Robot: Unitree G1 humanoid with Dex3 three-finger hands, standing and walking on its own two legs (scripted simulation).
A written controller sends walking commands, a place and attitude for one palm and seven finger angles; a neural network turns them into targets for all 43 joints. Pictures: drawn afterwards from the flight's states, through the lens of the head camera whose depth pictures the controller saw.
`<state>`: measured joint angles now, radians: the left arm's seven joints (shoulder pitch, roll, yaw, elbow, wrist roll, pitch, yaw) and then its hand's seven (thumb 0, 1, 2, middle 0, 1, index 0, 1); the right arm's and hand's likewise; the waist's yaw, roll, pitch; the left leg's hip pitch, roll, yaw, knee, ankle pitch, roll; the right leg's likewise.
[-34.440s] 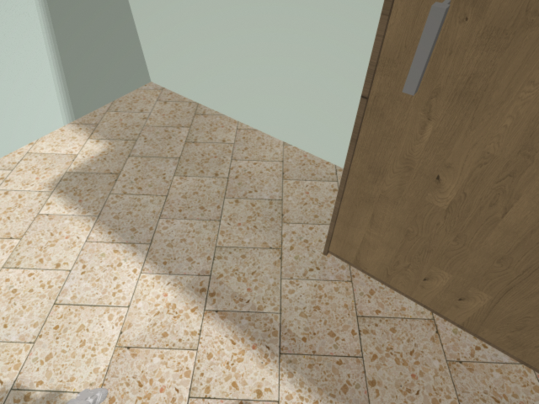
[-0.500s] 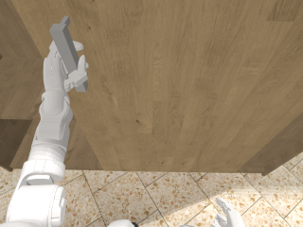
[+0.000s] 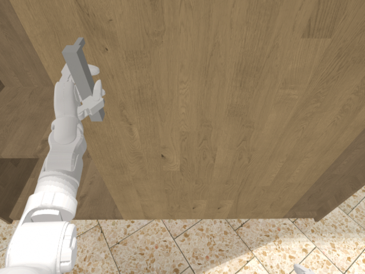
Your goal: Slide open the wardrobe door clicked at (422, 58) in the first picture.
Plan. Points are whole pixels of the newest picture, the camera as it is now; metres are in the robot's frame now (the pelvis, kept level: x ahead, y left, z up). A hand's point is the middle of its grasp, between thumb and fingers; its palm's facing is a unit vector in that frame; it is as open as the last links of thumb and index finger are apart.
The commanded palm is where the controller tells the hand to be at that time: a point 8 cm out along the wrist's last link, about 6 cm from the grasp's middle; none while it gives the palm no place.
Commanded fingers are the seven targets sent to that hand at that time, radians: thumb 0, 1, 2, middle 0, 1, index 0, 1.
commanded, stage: stop walking and hold the door there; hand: left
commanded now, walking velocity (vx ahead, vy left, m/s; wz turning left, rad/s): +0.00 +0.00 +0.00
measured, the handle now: (89, 81) +0.46 +0.24 +0.19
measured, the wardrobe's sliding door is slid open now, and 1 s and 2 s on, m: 0.63 0.62 0.62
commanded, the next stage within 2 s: loosen the grip on the handle in 0.02 s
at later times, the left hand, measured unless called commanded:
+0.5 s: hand (96, 98) +0.42 +0.22 +0.17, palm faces +0.28 -0.95 -0.14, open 12.2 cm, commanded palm +0.38 +0.26 +0.17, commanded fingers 0.00 -0.55 0.20 -0.32 -1.23 -0.32 -1.23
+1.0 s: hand (92, 97) +0.42 +0.23 +0.17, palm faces +0.25 -0.96 -0.13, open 14.3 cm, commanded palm +0.39 +0.29 +0.17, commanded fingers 0.00 -0.55 0.20 -0.25 -1.15 -0.25 -1.15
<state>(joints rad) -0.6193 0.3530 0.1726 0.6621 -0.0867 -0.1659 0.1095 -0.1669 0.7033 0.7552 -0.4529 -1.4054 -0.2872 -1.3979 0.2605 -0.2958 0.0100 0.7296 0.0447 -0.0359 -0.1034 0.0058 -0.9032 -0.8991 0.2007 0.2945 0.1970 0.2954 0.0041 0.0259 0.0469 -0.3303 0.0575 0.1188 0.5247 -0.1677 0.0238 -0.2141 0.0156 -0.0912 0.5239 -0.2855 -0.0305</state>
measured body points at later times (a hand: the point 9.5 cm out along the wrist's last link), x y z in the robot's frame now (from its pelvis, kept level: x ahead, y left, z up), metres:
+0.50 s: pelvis -0.02 +0.00 -0.01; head -0.01 +0.01 +0.44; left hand +0.40 +0.27 +0.18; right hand +0.09 -0.26 -0.10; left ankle +0.07 +0.10 -0.73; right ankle +0.00 -0.10 -0.73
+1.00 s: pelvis +0.01 +0.01 +0.00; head +0.02 +0.01 +0.45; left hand +0.40 +0.28 +0.18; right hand +0.14 -0.24 -0.10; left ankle +0.07 +0.10 -0.73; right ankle +0.00 -0.10 -0.73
